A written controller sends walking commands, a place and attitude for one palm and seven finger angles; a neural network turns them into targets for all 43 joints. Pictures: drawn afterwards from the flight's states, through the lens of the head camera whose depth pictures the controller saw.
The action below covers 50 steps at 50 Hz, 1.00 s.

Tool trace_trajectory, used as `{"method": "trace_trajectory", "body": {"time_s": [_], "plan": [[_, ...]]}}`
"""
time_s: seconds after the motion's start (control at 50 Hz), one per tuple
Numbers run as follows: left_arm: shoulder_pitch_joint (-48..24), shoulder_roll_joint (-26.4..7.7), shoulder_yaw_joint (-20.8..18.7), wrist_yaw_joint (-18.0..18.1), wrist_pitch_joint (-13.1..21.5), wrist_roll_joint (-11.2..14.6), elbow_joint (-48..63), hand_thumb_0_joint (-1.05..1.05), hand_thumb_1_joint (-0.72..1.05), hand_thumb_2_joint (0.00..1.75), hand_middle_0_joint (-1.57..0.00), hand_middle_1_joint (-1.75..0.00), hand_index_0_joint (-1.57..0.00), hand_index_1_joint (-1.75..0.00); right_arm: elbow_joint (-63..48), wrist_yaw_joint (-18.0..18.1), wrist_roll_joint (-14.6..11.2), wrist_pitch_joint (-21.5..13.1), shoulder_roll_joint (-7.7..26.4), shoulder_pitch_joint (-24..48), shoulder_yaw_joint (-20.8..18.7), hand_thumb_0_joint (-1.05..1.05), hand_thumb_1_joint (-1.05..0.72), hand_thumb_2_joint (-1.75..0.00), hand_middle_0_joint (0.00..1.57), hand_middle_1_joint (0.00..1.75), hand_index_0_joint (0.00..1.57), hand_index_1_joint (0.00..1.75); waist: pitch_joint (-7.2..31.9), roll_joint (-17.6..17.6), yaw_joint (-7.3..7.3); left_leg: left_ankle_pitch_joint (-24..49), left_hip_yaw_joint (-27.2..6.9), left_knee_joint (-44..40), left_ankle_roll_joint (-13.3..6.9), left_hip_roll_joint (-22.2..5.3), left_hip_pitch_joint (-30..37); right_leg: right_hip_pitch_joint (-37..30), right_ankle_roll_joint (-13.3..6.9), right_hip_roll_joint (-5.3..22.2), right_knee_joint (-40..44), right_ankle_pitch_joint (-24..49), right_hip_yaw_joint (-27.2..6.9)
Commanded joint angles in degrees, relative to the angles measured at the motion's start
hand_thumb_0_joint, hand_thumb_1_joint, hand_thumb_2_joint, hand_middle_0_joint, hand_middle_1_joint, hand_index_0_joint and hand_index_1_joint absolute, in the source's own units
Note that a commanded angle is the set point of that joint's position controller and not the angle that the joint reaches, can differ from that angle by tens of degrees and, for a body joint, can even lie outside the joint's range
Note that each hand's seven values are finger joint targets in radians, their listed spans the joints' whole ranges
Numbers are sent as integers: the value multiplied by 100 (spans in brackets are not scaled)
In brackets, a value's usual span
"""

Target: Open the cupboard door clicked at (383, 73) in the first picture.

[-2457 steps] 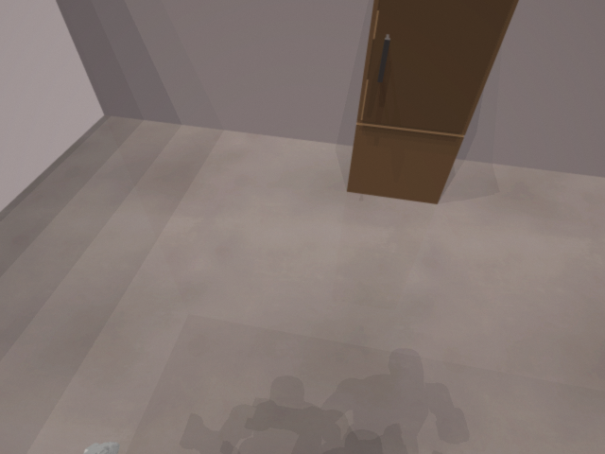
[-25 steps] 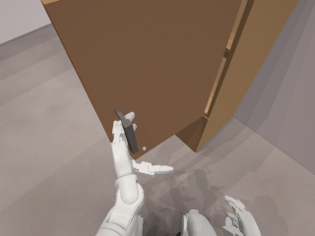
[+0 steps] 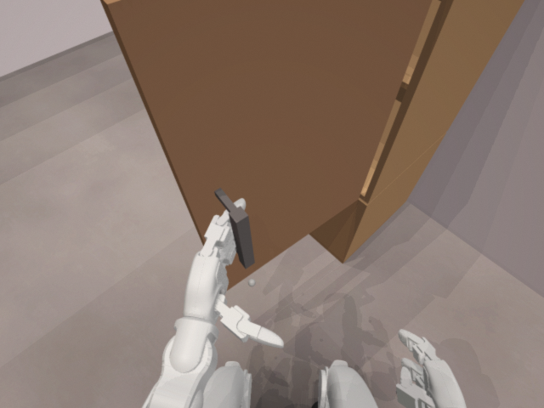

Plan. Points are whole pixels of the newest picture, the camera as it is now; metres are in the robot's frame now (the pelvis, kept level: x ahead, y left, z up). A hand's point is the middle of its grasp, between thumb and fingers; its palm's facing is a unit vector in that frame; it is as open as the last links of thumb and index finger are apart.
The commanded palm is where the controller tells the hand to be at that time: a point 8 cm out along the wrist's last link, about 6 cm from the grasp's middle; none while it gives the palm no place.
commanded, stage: slide the hand sideways off the handle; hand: left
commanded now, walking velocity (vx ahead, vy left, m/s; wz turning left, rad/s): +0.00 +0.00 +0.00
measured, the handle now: (235, 231) +0.36 +0.08 +0.03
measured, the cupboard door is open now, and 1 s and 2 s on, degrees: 84 84 84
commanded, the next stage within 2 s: draw the hand back to the body in 0.82 s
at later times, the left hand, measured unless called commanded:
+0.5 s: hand (217, 312) +0.24 +0.09 +0.03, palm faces -0.08 -1.00 -0.01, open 16.3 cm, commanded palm +0.22 +0.15 +0.03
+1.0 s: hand (184, 338) +0.21 +0.12 +0.04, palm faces -0.09 -1.00 -0.03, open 16.3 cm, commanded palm +0.19 +0.18 +0.05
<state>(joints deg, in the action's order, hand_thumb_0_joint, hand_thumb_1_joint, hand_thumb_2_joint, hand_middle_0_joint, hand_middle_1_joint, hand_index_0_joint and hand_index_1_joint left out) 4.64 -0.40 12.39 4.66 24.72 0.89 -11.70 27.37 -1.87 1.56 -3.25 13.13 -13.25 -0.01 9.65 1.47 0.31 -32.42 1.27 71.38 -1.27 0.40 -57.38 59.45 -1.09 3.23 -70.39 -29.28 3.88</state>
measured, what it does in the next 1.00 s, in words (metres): stands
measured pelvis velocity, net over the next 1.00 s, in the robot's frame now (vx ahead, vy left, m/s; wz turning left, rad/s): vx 0.00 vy -0.01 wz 0.00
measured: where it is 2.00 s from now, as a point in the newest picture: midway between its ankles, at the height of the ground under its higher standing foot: outside the picture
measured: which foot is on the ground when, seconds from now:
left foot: down 0.00-1.00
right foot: down 0.00-1.00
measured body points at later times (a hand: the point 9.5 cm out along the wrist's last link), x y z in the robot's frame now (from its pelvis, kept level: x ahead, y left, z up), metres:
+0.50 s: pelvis +0.01 +0.00 -0.01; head +0.10 -0.01 +0.43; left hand +0.24 +0.14 +0.03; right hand +0.21 -0.22 -0.10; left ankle +0.02 +0.11 -0.63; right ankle +0.04 -0.11 -0.63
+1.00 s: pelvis +0.00 -0.01 -0.02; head +0.09 +0.00 +0.42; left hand +0.21 +0.18 +0.04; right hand +0.21 -0.23 -0.10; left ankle +0.02 +0.11 -0.63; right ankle +0.04 -0.11 -0.63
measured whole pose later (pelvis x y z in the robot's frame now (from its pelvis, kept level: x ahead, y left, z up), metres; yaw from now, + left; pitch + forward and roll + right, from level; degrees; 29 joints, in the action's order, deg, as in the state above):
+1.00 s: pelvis +0.00 -0.01 -0.02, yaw +0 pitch +19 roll -2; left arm 28.3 -10.1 1.8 -9.9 22.8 9.1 11.3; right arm 23.3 1.9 0.2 -5.1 12.9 -12.3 0.0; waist 10.8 1.6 -1.2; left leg -36.6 -1.4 79.2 -0.3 -0.8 -62.2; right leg 63.0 -2.0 2.2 -76.4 -32.9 6.3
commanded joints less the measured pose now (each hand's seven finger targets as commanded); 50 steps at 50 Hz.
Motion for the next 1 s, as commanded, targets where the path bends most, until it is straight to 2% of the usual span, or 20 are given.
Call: {"method": "trace_trajectory", "body": {"time_s": [0.0, 0.04, 0.1, 0.18, 0.22, 0.26, 0.32, 0.36, 0.38, 0.44, 0.52, 0.62, 0.7, 0.76, 0.82, 0.86, 0.9, 0.94, 0.96, 0.98], "plan": [[-228, -122, 60, -9, 410, -192, 1639, 0, -50, 30, -15, -30, -15, -30, -986, 20, -26, -205, 552, 256, -253, 0, -90, -90, 20, 30, 20, 30, 1573, -380, 13, 1133, -313, -966, 57, 130, 670, -1300, -161, -210, 845, 1049, -196], [-57, -303, -84, -13, 364, -167, 1825, 0, -50, 30, -15, -30, -15, -30, -1049, 42, -37, -173, 565, 273, -240, 0, -90, -90, 20, 30, 20, 30, 1532, -329, -1, 1045, -331, -964, 53, 134, 636, -1267, -172, -229, 861, 903, -187], [6, -199, 13, -57, 365, -73, 2057, 0, -50, 30, -15, -30, -15, -30, -1083, 96, -51, -176, 529, 286, -214, 0, -90, -90, 20, 30, 20, 30, 1422, -315, 71, 943, -343, -925, 50, 137, 635, -1188, -145, -241, 890, 828, -190], [382, -274, -15, -209, 406, 46, 2423, 0, -50, 30, -15, -30, -15, -30, -1105, 146, -56, -249, 533, 234, -212, 0, -90, -90, 20, 30, 20, 30, 1619, -238, 66, 1141, -391, -866, 60, 131, 723, -1220, -147, -256, 790, 1004, -149], [598, -274, 22, -326, 360, 78, 2459, 0, -50, 30, -15, -30, -15, -30, -1120, 170, -71, -268, 552, 222, -220, 0, -90, -90, 20, 30, 20, 30, 1562, -391, 122, 1159, -401, -821, 49, 117, 699, -1175, -124, -268, 797, 1059, -138], [716, -349, -4, -423, 284, 89, 2516, 0, -50, 30, -15, -30, -15, -30, -1150, 182, -68, -281, 560, 217, -203, 0, -90, -90, 20, 30, 20, 30, 1539, -242, 98, 1196, -422, -811, 56, 117, 652, -1134, -132, -263, 726, 1065, -116], [895, -444, -100, -518, 174, 100, 2586, 0, -50, 30, -15, -30, -15, -30, -1188, 216, -81, -281, 572, 197, -216, 0, -90, -90, 20, 30, 20, 30, 1511, -322, 94, 1150, -439, -787, 60, 115, 637, -1079, -129, -271, 710, 1012, -106], [1228, -605, -313, -553, 114, 154, 2690, 0, -50, 30, -15, -30, -15, -30, -1242, 233, -82, -290, 563, 185, -213, 0, -90, -90, 20, 30, 20, 30, 1579, -274, -9, 1269, -410, -774, 70, 130, 595, -1209, -132, -264, 677, 1137, -114], [1286, -616, -354, -569, 97, 185, 2725, 0, -50, 30, -15, -30, -15, -30, -1257, 240, -84, -292, 561, 190, -215, 0, -90, -90, 20, 30, 20, 30, 1590, -395, 11, 1263, -393, -737, 59, 131, 570, -1236, -117, -267, 697, 1174, -132], [1530, -796, -583, -592, 123, 269, 2982, 0, -50, 30, -15, -30, -15, -30, -1292, 262, -80, -322, 541, 187, -207, 0, -90, -90, 20, 30, 20, 30, 1677, -268, -67, 1415, -379, -691, 58, 149, 504, -1382, -141, -281, 653, 1322, -160], [1829, -812, -638, -771, 240, 379, 3076, 0, -50, 30, -15, -30, -15, -30, -1267, 280, -91, -363, 541, 153, -229, 0, -90, -90, 20, 30, 20, 30, 1595, -394, 8, 1401, -348, -594, 56, 138, 429, -1389, -105, -282, 657, 1433, -187], [2297, -960, -799, -1108, 326, 576, 3242, 0, -50, 30, -15, -30, -15, -30, -1277, 305, -127, -420, 557, 201, -271, 0, -90, -90, 20, 30, 20, 30, 1560, -140, -16, 1456, -323, -508, 56, 135, 395, -1315, -105, -292, 608, 1495, -210], [2374, -1105, -1020, -1273, 337, 701, 3222, 0, -50, 30, -15, -30, -15, -30, -1264, 347, -142, -429, 573, 221, -298, 0, -90, -90, 20, 30, 20, 30, 1391, -326, 24, 1235, -326, -421, 49, 128, 198, -1226, -88, -306, 633, 1223, -232], [2443, -1267, -1254, -1360, 354, 810, 3318, 0, -50, 30, -15, -30, -15, -30, -1293, 391, -149, -447, 580, 271, -305, 0, -90, -90, 20, 30, 20, 30, 1474, -215, -48, 1212, -303, -356, 48, 137, 105, -1271, -93, -305, 615, 1142, -298], [2374, -1092, -1059, -1452, 378, 899, 3386, 0, -50, 30, -15, -30, -15, -30, -1305, 412, -162, -507, 593, 257, -289, 0, -90, -90, 20, 30, 20, 30, 1396, -174, 36, 1111, -328, -333, 39, 137, 130, -1096, -85, -319, 618, 974, -264], [2189, -1189, -1108, -1471, 367, 917, 3456, 0, -50, 30, -15, -30, -15, -30, -1278, 425, -154, -538, 623, 249, -287, 0, -90, -90, 20, 30, 20, 30, 1421, -163, 68, 1021, -341, -289, 31, 130, 77, -1035, -85, -314, 638, 807, -290], [2372, -1236, -1192, -1501, 311, 926, 3357, 0, -50, 30, -15, -30, -15, -30, -1286, 436, -166, -538, 628, 233, -302, 0, -90, -90, 20, 30, 20, 30, 1448, -290, 24, 984, -339, -290, 31, 122, 37, -1087, -87, -316, 662, 736, -311], [2412, -1624, -1481, -1480, 214, 933, 3908, 0, -50, 30, -15, -30, -15, -30, -1385, 457, -183, -501, 636, 224, -307, 0, -90, -90, 20, 30, 20, 30, 1777, 52, -150, 1196, -337, -489, 29, 123, 325, -1365, -124, -336, 677, 891, -284], [2580, -1637, -1520, -1464, 117, 951, 4084, 0, -50, 30, -15, -30, -15, -30, -1457, 460, -211, -467, 609, 217, -298, 0, -90, -90, 20, 30, 20, 30, 1834, 180, -223, 1304, -318, -623, 36, 135, 525, -1491, -123, -334, 727, 1019, -252], [2569, -1632, -1481, -1448, 10, 949, 4194, 0, -50, 30, -15, -30, -15, -30, -1481, 463, -236, -443, 599, 205, -282, 0, -90, -90, 20, 30, 20, 30, 1753, 221, -167, 1322, -327, -729, 37, 135, 660, -1526, -108, -339, 803, 1057, -207]]}}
